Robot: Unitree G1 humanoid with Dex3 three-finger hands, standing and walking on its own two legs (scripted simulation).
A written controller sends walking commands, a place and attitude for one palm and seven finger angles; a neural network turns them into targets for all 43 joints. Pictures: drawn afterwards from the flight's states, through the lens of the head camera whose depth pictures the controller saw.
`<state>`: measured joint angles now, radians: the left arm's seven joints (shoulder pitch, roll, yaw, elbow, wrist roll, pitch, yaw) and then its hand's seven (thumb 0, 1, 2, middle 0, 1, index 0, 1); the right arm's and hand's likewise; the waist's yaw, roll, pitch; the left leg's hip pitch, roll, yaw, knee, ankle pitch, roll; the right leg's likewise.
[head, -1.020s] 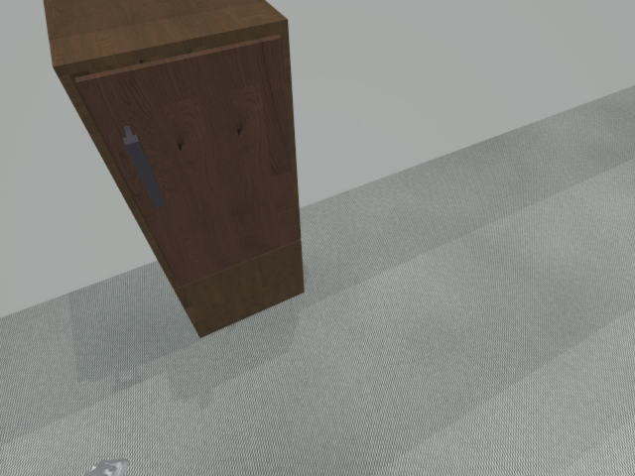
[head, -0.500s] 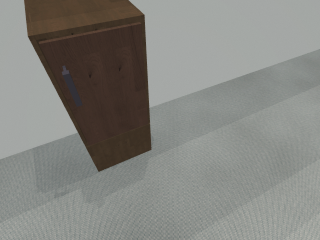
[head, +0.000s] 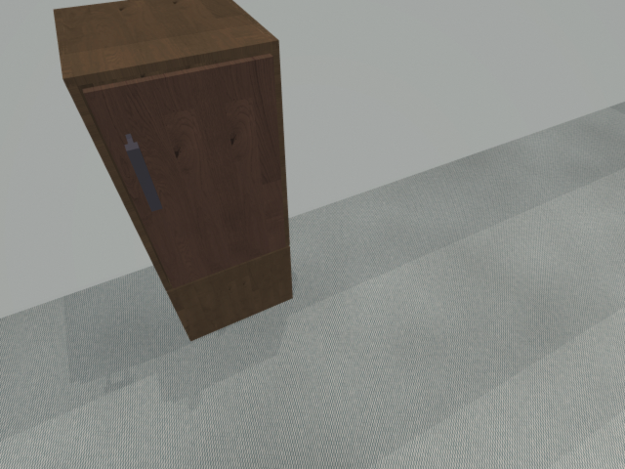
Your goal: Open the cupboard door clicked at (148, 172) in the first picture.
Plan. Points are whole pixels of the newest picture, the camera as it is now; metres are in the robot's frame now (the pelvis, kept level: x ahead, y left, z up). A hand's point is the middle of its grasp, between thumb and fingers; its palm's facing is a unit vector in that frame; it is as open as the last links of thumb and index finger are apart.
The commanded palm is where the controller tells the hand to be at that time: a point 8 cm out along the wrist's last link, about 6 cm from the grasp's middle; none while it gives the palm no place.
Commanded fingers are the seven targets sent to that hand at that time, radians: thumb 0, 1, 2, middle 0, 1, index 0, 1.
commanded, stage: look at it before walking up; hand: left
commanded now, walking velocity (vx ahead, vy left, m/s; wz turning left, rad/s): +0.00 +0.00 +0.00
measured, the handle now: (142, 173) +0.65 +0.39 -0.01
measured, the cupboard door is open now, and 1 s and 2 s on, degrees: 0 0 0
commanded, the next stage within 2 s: turn to face it in 0.42 s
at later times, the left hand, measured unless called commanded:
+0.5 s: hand out of the picture +0.05 +0.24 -0.16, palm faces -0.02 -0.95 -0.32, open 7.4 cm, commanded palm none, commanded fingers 0.00 0.90 0.90 -0.20 -0.30 -0.20 -0.30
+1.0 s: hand out of the picture -0.01 +0.26 -0.20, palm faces +0.23 -0.95 -0.22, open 7.4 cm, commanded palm none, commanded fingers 0.00 0.90 0.90 -0.20 -0.30 -0.20 -0.30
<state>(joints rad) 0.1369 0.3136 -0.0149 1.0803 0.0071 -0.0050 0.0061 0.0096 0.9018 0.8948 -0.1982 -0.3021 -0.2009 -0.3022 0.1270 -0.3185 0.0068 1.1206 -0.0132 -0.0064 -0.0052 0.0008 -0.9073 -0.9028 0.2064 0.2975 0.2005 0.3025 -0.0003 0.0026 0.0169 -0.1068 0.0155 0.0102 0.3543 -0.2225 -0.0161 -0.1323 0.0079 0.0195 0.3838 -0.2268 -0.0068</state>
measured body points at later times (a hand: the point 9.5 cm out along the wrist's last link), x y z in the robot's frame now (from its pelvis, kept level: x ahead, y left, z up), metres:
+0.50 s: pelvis -0.01 +0.00 +0.00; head -0.01 +0.00 +0.45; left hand +0.05 +0.29 -0.14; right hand +0.05 -0.28 -0.14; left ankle -0.02 +0.13 -0.75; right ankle -0.01 -0.11 -0.75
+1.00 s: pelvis -0.03 +0.04 -0.02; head -0.01 +0.08 +0.43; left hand -0.03 +0.31 -0.18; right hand +0.06 -0.20 -0.16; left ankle -0.03 +0.12 -0.75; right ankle -0.02 -0.11 -0.70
